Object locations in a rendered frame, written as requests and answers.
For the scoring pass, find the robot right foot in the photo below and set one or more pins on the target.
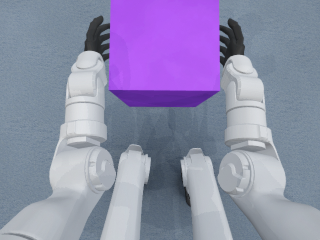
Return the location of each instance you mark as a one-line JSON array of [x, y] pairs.
[[187, 197]]

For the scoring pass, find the robot left forearm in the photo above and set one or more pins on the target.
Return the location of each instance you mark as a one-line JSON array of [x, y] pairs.
[[84, 105]]

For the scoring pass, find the robot right forearm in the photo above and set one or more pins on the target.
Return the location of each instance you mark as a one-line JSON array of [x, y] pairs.
[[245, 108]]

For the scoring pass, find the left robot hand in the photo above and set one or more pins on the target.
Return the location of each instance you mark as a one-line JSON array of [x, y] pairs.
[[94, 39]]

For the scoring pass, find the right robot upper arm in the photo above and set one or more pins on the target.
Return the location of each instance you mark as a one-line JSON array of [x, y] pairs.
[[256, 183]]

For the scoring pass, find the right robot hand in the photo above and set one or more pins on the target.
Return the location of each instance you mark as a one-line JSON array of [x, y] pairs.
[[234, 43]]

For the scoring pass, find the carton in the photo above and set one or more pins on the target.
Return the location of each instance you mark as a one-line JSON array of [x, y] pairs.
[[164, 53]]

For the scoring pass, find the right robot shin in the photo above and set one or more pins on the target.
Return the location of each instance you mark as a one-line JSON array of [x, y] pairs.
[[198, 151]]

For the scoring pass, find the left robot upper arm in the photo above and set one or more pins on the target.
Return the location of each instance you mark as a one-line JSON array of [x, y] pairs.
[[78, 178]]

